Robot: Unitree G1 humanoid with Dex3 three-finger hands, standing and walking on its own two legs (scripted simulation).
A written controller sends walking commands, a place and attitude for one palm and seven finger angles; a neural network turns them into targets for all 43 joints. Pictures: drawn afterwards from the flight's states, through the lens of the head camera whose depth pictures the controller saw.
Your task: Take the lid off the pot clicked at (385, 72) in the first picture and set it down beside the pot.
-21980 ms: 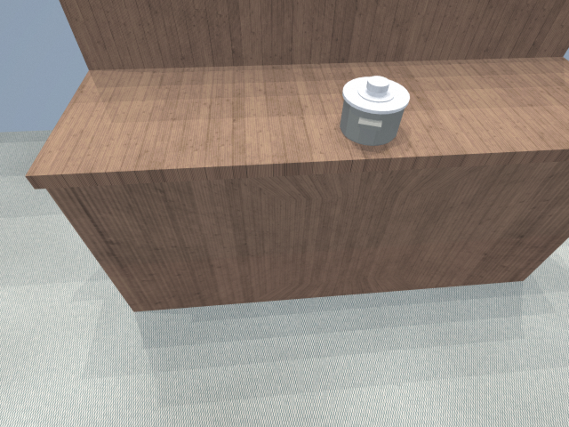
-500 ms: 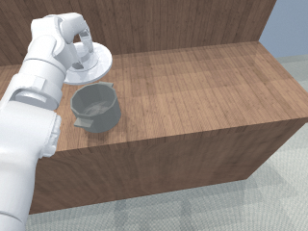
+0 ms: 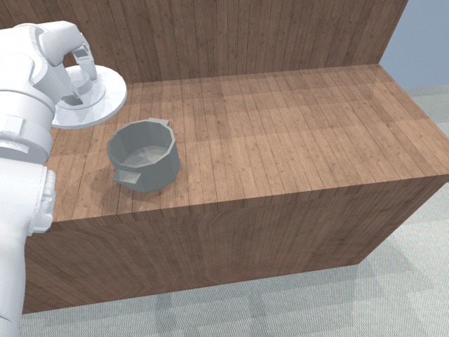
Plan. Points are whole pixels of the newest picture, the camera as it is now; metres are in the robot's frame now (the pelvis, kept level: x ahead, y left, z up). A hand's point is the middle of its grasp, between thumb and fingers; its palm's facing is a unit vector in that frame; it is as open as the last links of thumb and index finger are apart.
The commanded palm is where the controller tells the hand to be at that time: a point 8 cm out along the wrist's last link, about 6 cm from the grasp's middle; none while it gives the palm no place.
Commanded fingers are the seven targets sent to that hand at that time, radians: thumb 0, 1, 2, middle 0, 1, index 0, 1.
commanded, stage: move the lid sideways beside the pot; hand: left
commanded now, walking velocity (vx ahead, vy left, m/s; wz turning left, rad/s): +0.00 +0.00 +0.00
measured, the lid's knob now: (74, 82) +0.50 +0.24 +0.21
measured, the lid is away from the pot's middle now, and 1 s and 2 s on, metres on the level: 0.07 0.18 0.23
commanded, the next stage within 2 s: lower the lid onto the table in 1.98 s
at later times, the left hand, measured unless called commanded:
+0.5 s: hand (35, 85) +0.47 +0.28 +0.22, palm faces -0.31 -0.09 -0.95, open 8.3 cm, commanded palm +0.50 +0.29 +0.29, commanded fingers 0.00 0.55 0.91 -0.97 -1.14 -0.86 -1.11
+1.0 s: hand (2, 89) +0.48 +0.34 +0.21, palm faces -0.32 -0.13 -0.94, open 8.3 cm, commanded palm +0.50 +0.34 +0.29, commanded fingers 0.00 0.55 0.91 -0.97 -1.14 -0.86 -1.11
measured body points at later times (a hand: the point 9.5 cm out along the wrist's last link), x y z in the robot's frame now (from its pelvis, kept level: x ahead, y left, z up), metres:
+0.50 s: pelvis -0.01 +0.01 +0.00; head +0.04 +0.01 +0.45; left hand +0.48 +0.28 +0.27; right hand +0.04 -0.26 -0.12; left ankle +0.02 +0.09 -0.74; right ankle -0.04 -0.13 -0.74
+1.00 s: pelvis +0.00 +0.01 +0.00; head +0.07 +0.01 +0.44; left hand +0.49 +0.34 +0.27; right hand +0.03 -0.27 -0.13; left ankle +0.02 +0.09 -0.74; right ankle -0.04 -0.13 -0.74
